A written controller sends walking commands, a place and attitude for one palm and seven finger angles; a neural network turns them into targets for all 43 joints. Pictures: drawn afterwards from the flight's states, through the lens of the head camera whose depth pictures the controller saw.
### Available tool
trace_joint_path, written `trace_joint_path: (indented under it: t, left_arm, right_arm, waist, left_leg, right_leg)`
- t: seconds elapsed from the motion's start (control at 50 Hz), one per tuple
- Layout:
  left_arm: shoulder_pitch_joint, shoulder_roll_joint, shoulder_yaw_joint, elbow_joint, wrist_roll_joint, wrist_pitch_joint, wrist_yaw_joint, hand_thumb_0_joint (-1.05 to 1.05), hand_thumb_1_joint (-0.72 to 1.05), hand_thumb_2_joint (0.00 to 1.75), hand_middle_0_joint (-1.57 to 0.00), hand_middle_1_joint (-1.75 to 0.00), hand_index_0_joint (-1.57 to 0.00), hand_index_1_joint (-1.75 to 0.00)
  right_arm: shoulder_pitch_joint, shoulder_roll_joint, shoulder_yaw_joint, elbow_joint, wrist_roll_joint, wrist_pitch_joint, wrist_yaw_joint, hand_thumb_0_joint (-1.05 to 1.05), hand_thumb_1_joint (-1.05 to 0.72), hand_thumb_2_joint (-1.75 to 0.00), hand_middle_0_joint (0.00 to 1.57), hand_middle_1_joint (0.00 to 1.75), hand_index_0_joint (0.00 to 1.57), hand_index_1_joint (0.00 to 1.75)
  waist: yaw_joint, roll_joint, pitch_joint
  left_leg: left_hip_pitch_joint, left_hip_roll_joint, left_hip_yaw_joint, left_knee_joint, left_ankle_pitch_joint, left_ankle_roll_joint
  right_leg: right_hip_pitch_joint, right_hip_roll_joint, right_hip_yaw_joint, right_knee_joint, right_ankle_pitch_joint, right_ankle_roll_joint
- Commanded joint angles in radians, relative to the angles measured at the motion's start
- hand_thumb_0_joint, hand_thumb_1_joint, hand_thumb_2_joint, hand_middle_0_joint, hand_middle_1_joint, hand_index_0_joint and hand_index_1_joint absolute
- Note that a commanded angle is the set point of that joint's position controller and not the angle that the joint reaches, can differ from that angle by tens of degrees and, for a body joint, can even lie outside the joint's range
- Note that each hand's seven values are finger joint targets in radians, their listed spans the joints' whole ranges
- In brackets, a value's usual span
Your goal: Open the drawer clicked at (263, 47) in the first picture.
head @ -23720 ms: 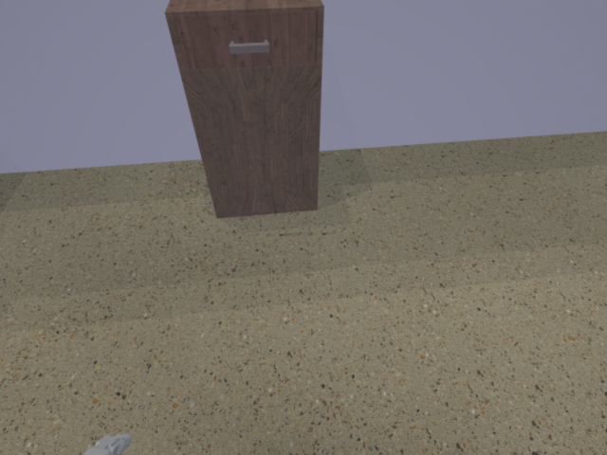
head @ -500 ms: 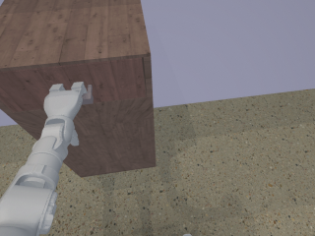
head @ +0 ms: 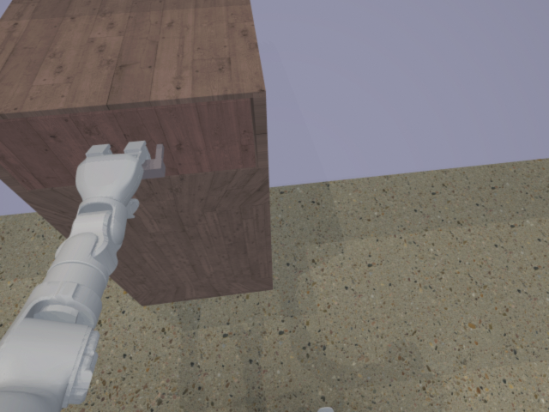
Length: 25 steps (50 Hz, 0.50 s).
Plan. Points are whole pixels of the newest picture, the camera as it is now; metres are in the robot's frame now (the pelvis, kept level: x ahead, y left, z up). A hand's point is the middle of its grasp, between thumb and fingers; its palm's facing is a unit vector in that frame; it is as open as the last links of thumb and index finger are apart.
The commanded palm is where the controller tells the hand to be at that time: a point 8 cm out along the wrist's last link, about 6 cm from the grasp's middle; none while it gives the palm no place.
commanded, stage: close the thumb around the handle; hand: left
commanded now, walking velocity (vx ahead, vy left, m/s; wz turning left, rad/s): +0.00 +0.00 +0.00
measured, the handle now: (126, 162) +0.50 +0.25 +0.05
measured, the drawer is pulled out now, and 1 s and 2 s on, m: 0.00 0.03 0.19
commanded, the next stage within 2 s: pull the drawer open in 0.24 s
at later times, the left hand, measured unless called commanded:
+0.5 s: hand (126, 196) +0.44 +0.25 +0.03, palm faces -0.04 -0.02 -1.00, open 5.7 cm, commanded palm +0.40 +0.26 +0.08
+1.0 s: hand (121, 209) +0.42 +0.25 +0.02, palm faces +0.00 -0.02 -1.00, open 5.6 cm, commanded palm +0.39 +0.26 +0.08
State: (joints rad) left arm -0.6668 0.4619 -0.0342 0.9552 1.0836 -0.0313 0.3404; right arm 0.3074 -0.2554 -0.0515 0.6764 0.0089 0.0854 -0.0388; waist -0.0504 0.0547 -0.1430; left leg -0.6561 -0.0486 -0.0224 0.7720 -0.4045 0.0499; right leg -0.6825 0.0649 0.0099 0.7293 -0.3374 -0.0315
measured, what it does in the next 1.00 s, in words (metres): stands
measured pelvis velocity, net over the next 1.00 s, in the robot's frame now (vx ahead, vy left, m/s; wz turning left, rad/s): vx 0.02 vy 0.02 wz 0.00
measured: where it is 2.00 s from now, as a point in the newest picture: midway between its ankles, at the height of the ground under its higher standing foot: outside the picture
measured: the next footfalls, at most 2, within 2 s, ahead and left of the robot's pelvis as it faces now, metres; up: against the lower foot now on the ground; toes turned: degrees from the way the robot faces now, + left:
none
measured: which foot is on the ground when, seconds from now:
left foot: down 0.00-1.00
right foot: down 0.00-1.00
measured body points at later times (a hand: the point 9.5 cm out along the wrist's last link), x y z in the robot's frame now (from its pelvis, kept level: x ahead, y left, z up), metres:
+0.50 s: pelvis +0.00 +0.00 +0.00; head +0.07 -0.01 +0.44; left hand +0.44 +0.25 +0.08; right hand +0.05 -0.27 -0.13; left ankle -0.03 +0.09 -0.71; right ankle +0.00 -0.10 -0.71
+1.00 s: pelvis +0.02 +0.02 +0.01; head +0.08 +0.01 +0.45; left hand +0.41 +0.25 +0.08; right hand +0.13 -0.25 -0.12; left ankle -0.03 +0.09 -0.71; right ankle +0.00 -0.10 -0.71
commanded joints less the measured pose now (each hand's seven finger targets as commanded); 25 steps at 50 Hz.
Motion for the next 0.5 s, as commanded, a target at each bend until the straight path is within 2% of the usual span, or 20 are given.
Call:
trace_joint_path:
  t: [0.0, 0.02, 0.04, 0.06, 0.08, 0.1, 0.14, 0.16, 0.18, 0.2, 0.26, 0.28, 0.3, 0.32, 0.34, 0.36, 0.4, 0.42, 0.44, 0.48]
  left_arm:
    - [-0.408, 0.228, 0.062, -0.192, -0.002, -0.005, 0.042, 0.00, 0.84, 0.88, -0.40, -1.34, -0.40, -1.34]
    - [-0.391, 0.249, 0.083, -0.181, -0.004, -0.001, 0.044, 0.00, 0.90, 0.90, -0.40, -1.35, -0.40, -1.35]
    - [-0.396, 0.261, 0.085, -0.170, -0.004, 0.003, 0.044, 0.00, 0.90, 0.90, -0.40, -1.35, -0.40, -1.35]
    - [-0.402, 0.275, 0.101, -0.175, -0.007, 0.002, 0.043, 0.00, 0.90, 0.90, -0.40, -1.35, -0.40, -1.35]
    - [-0.386, 0.265, 0.092, -0.169, -0.011, 0.003, 0.043, 0.00, 0.90, 0.90, -0.40, -1.35, -0.40, -1.35]
    - [-0.377, 0.305, 0.121, -0.150, -0.010, 0.008, 0.044, 0.00, 0.90, 0.90, -0.40, -1.35, -0.40, -1.35]
    - [-0.381, 0.279, 0.095, -0.155, -0.004, 0.011, 0.043, 0.00, 0.90, 0.90, -0.40, -1.35, -0.40, -1.35]
    - [-0.402, 0.276, 0.093, -0.170, -0.006, 0.006, 0.041, 0.00, 0.90, 0.90, -0.40, -1.35, -0.40, -1.35]
    - [-0.374, 0.275, 0.093, -0.144, -0.008, 0.009, 0.039, 0.00, 0.90, 0.90, -0.40, -1.35, -0.40, -1.35]
    - [-0.388, 0.309, 0.115, -0.138, -0.010, 0.010, 0.040, 0.00, 0.90, 0.90, -0.40, -1.35, -0.40, -1.35]
    - [-0.421, 0.324, 0.114, -0.144, -0.007, 0.010, 0.036, 0.00, 0.90, 0.90, -0.40, -1.35, -0.40, -1.35]
    - [-0.411, 0.305, 0.098, -0.138, -0.007, 0.011, 0.036, 0.00, 0.90, 0.90, -0.40, -1.35, -0.40, -1.35]
    - [-0.392, 0.333, 0.123, -0.128, -0.009, 0.013, 0.036, 0.00, 0.90, 0.90, -0.40, -1.35, -0.40, -1.35]
    - [-0.395, 0.334, 0.120, -0.138, -0.009, 0.011, 0.035, 0.00, 0.90, 0.90, -0.40, -1.35, -0.40, -1.35]
    - [-0.364, 0.342, 0.133, -0.126, -0.008, 0.011, 0.033, 0.00, 0.90, 0.90, -0.40, -1.35, -0.40, -1.35]
    - [-0.345, 0.335, 0.136, -0.148, -0.017, 0.003, 0.028, 0.00, 0.90, 0.90, -0.40, -1.35, -0.40, -1.35]
    - [-0.276, 0.321, 0.136, -0.144, -0.026, 0.000, 0.022, 0.00, 0.90, 0.90, -0.40, -1.35, -0.40, -1.35]
    - [-0.257, 0.315, 0.133, -0.147, -0.026, -0.001, 0.020, 0.00, 0.90, 0.90, -0.40, -1.35, -0.40, -1.35]
    - [-0.248, 0.303, 0.127, -0.179, -0.028, -0.007, 0.019, 0.00, 0.90, 0.90, -0.40, -1.35, -0.40, -1.35]
    - [-0.208, 0.279, 0.121, -0.200, -0.028, -0.012, 0.019, 0.00, 0.90, 0.90, -0.40, -1.35, -0.40, -1.35]
  right_arm:
    - [0.093, -0.142, -0.056, -0.069, 0.000, -0.022, -0.003, 0.00, -0.90, -0.90, 0.20, 0.30, 0.20, 0.30]
    - [0.094, -0.144, -0.056, -0.066, -0.002, -0.020, -0.002, 0.00, -0.90, -0.90, 0.20, 0.30, 0.20, 0.30]
    - [0.093, -0.146, -0.053, -0.066, -0.001, -0.017, -0.003, 0.00, -0.90, -0.90, 0.20, 0.30, 0.20, 0.30]
    - [0.093, -0.148, -0.054, -0.064, -0.003, -0.017, -0.005, 0.00, -0.90, -0.90, 0.20, 0.30, 0.20, 0.30]
    - [0.094, -0.145, -0.052, -0.070, -0.001, -0.017, -0.005, 0.00, -0.90, -0.90, 0.20, 0.30, 0.20, 0.30]
    - [0.091, -0.150, -0.049, -0.064, 0.001, -0.014, -0.006, 0.00, -0.90, -0.90, 0.20, 0.30, 0.20, 0.30]
    - [0.087, -0.145, -0.049, -0.069, 0.002, -0.014, -0.006, 0.00, -0.90, -0.90, 0.20, 0.30, 0.20, 0.30]
    - [0.088, -0.148, -0.050, -0.067, 0.001, -0.016, -0.006, 0.00, -0.90, -0.90, 0.20, 0.30, 0.20, 0.30]
    - [0.092, -0.147, -0.050, -0.068, 0.004, -0.015, -0.006, 0.00, -0.90, -0.90, 0.20, 0.30, 0.20, 0.30]
    - [0.090, -0.154, -0.049, -0.063, 0.005, -0.014, -0.009, 0.00, -0.90, -0.90, 0.20, 0.30, 0.20, 0.30]
    - [0.088, -0.154, -0.046, -0.063, 0.004, -0.015, -0.014, 0.00, -0.90, -0.90, 0.20, 0.30, 0.20, 0.30]
    - [0.093, -0.150, -0.045, -0.066, 0.005, -0.015, -0.013, 0.00, -0.90, -0.90, 0.20, 0.30, 0.20, 0.30]
    - [0.092, -0.153, -0.045, -0.060, 0.004, -0.014, -0.013, 0.00, -0.90, -0.90, 0.20, 0.30, 0.20, 0.30]
    - [0.092, -0.153, -0.044, -0.064, 0.004, -0.014, -0.015, 0.00, -0.90, -0.90, 0.20, 0.30, 0.20, 0.30]
    - [0.090, -0.152, -0.044, -0.065, 0.003, -0.012, -0.015, 0.00, -0.90, -0.90, 0.20, 0.30, 0.20, 0.30]
    - [0.084, -0.152, -0.045, -0.072, 0.001, -0.011, -0.014, 0.00, -0.90, -0.90, 0.20, 0.30, 0.20, 0.30]
    - [0.077, -0.149, -0.043, -0.081, 0.005, -0.009, -0.012, 0.00, -0.90, -0.90, 0.20, 0.30, 0.20, 0.30]
    - [0.068, -0.148, -0.044, -0.086, 0.008, -0.008, -0.012, 0.00, -0.90, -0.90, 0.20, 0.30, 0.20, 0.30]
    - [0.065, -0.146, -0.045, -0.094, 0.008, -0.011, -0.010, 0.00, -0.90, -0.90, 0.20, 0.30, 0.20, 0.30]
    - [0.058, -0.144, -0.049, -0.099, 0.009, -0.012, -0.008, 0.00, -0.90, -0.90, 0.20, 0.30, 0.20, 0.30]
  waist:
    - [-0.015, 0.024, -0.390]
    - [-0.010, 0.007, -0.396]
    - [-0.014, -0.006, -0.382]
    - [-0.013, -0.031, -0.397]
    - [-0.010, -0.026, -0.398]
    - [-0.006, -0.045, -0.375]
    - [-0.006, -0.016, -0.367]
    - [-0.013, -0.014, -0.378]
    - [-0.009, -0.031, -0.361]
    - [-0.016, -0.049, -0.345]
    - [-0.017, -0.022, -0.358]
    - [-0.014, -0.005, -0.360]
    - [-0.007, -0.014, -0.360]
    - [-0.008, -0.016, -0.368]
    - [0.003, -0.030, -0.372]
    - [0.011, -0.013, -0.392]
    - [0.025, -0.022, -0.375]
    - [0.026, -0.035, -0.364]
    - [0.034, -0.013, -0.377]
    - [0.034, -0.015, -0.380]
  left_leg:
    - [0.225, 0.025, 0.000, -0.055, 0.479, -0.010]
    - [0.212, 0.023, 0.003, -0.053, 0.473, -0.009]
    - [0.193, 0.022, 0.005, -0.057, 0.450, -0.007]
    - [0.182, 0.021, 0.003, -0.056, 0.463, -0.005]
    - [0.170, 0.018, 0.011, -0.059, 0.446, -0.003]
    - [0.145, 0.017, 0.012, -0.063, 0.421, -0.001]
    - [0.146, 0.015, 0.016, -0.068, 0.413, -0.002]
    - [0.156, 0.017, 0.012, -0.066, 0.434, -0.001]
    - [0.147, 0.017, 0.014, -0.070, 0.413, -0.001]
    - [0.135, 0.019, 0.013, -0.073, 0.392, 0.000]
    - [0.129, 0.015, 0.014, -0.077, 0.378, 0.001]
    - [0.135, 0.014, 0.017, -0.078, 0.378, 0.000]
    - [0.135, 0.015, 0.018, -0.076, 0.381, 0.001]
    - [0.132, 0.014, 0.021, -0.075, 0.385, 0.001]
    - [0.128, 0.014, 0.022, -0.076, 0.392, 0.001]
    - [0.135, 0.014, 0.022, -0.078, 0.416, -0.001]
    - [0.122, 0.013, 0.030, -0.082, 0.409, -0.002]
    - [0.120, 0.015, 0.030, -0.085, 0.401, -0.001]
    - [0.130, 0.015, 0.031, -0.090, 0.404, -0.002]
    - [0.155, 0.021, 0.029, -0.089, 0.442, -0.002]
  right_leg:
    - [0.189, -0.005, -0.010, -0.049, 0.333, -0.017]
    - [0.203, -0.005, -0.007, -0.050, 0.340, -0.014]
    - [0.209, -0.005, -0.006, -0.052, 0.337, -0.014]
    - [0.231, -0.007, -0.003, -0.050, 0.357, -0.014]
    - [0.245, -0.009, 0.002, -0.053, 0.363, -0.010]
    - [0.254, -0.010, 0.005, -0.054, 0.359, -0.010]
    - [0.247, -0.011, 0.004, -0.057, 0.350, -0.011]
    - [0.246, -0.011, 0.003, -0.058, 0.362, -0.013]
    - [0.248, -0.010, 0.003, -0.061, 0.345, -0.010]
    - [0.241, -0.011, 0.005, -0.065, 0.332, -0.009]
    - [0.251, -0.014, 0.007, -0.067, 0.324, -0.011]
    - [0.247, -0.013, 0.007, -0.066, 0.320, -0.010]
    - [0.250, -0.013, 0.008, -0.065, 0.324, -0.010]
    - [0.258, -0.013, 0.010, -0.066, 0.334, -0.009]
    - [0.271, -0.013, 0.011, -0.063, 0.344, -0.009]
    - [0.292, -0.013, 0.012, -0.063, 0.367, -0.012]
    - [0.307, -0.015, 0.013, -0.063, 0.377, -0.009]
    - [0.304, -0.014, 0.013, -0.066, 0.369, -0.009]
    - [0.311, -0.014, 0.013, -0.066, 0.368, -0.010]
    - [0.306, -0.012, 0.010, -0.066, 0.382, -0.012]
